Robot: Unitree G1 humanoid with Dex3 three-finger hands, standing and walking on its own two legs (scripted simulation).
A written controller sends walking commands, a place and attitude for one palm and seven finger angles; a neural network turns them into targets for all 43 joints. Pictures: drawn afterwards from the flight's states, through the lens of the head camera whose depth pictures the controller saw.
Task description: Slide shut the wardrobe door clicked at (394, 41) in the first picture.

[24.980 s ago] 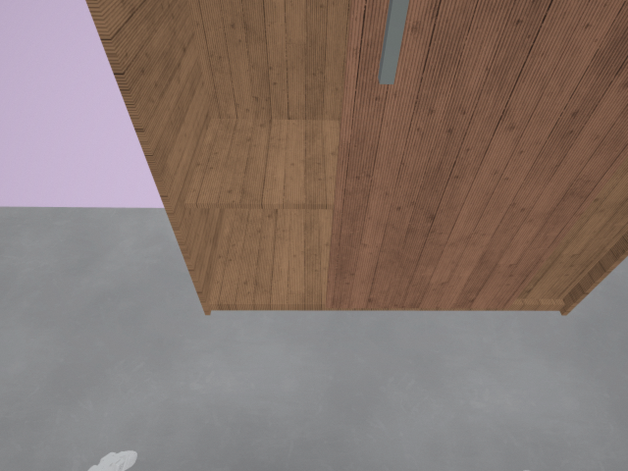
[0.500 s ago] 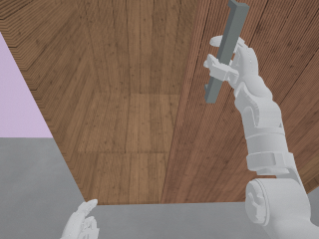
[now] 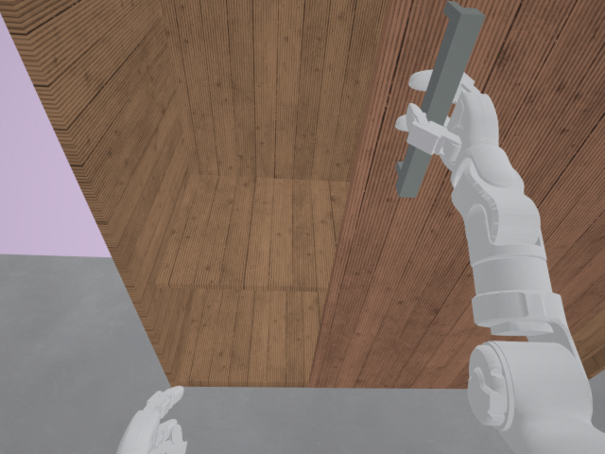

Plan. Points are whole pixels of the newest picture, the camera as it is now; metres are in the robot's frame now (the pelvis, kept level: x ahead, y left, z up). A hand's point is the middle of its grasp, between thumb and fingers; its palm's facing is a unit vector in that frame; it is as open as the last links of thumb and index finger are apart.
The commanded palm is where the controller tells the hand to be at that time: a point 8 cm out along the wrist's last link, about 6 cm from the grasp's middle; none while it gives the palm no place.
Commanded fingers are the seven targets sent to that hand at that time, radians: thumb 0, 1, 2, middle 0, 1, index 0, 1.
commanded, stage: grip the handle and tug to test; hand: right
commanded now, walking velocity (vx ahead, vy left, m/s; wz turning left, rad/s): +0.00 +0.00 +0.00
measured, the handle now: (426, 109) +0.47 -0.12 +0.26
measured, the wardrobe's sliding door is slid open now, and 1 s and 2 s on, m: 0.42 0.41 0.36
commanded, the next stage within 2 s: tug the door sideways, standing still in 0.26 s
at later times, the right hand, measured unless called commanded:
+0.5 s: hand (417, 130) +0.42 -0.09 +0.26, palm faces -0.04 +1.00 -0.02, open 6.0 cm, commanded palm +0.40 -0.13 +0.25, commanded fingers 0.00 -0.90 -0.90 0.45 1.40 0.45 1.40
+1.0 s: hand (411, 131) +0.42 -0.09 +0.26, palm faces +0.02 +1.00 -0.08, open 6.2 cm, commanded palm +0.40 -0.08 +0.25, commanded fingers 0.00 -0.90 -0.90 0.45 1.40 0.45 1.40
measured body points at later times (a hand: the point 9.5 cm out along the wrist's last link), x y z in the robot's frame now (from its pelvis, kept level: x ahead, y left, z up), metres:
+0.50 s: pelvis +0.03 +0.00 +0.00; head +0.02 +0.02 +0.45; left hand +0.22 +0.22 -0.09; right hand +0.42 -0.15 +0.26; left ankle +0.04 +0.12 -0.74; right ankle -0.06 -0.09 -0.74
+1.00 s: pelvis +0.00 -0.01 +0.00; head +0.00 +0.00 +0.45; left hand +0.18 +0.17 -0.12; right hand +0.42 -0.14 +0.27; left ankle +0.05 +0.12 -0.74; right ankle -0.06 -0.09 -0.74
